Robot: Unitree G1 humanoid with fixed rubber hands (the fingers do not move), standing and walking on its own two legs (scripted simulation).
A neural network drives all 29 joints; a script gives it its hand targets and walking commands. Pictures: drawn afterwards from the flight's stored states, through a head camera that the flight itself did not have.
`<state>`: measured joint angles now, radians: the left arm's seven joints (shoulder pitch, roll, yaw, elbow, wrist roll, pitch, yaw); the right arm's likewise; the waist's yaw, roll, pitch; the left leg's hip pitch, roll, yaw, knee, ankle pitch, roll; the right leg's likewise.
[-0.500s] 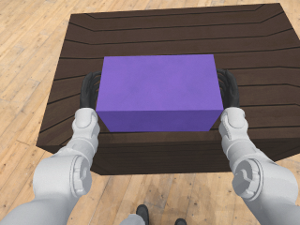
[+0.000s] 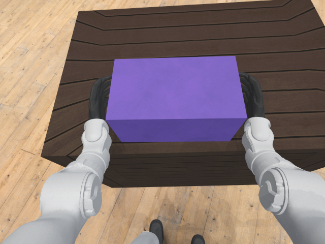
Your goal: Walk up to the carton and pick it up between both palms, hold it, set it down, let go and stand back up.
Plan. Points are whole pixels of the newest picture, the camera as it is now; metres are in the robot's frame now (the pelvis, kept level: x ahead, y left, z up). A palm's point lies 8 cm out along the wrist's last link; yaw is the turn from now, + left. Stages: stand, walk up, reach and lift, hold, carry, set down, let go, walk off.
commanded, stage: reach and lift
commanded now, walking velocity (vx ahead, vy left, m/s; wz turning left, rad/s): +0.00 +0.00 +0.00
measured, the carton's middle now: (174, 102) +0.46 +0.04 +0.00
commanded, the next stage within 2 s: none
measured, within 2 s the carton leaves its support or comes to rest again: leaves its support in 0.60 s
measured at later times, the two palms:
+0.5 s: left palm (99, 125) +0.38 +0.22 +0.02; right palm (260, 117) +0.42 -0.16 +0.02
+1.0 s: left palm (89, 123) +0.35 +0.20 +0.09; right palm (284, 121) +0.38 -0.18 +0.09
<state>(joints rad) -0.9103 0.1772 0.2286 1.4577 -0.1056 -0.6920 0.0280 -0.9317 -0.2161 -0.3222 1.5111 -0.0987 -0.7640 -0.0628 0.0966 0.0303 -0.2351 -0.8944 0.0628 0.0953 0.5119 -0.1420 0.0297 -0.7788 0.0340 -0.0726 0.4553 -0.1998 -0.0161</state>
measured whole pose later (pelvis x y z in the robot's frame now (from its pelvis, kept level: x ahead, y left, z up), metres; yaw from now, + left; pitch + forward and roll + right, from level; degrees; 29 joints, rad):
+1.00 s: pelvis -0.03 -0.01 +0.01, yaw +3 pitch +16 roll -1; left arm -0.69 0.18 -0.01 1.13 -0.31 -0.28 0.10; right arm -0.65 -0.19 -0.09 0.99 0.16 -0.17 -0.09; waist 0.05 0.04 -0.28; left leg -0.64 0.04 0.07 0.46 -0.10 0.02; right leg -0.55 0.02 -0.10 0.47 -0.21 -0.03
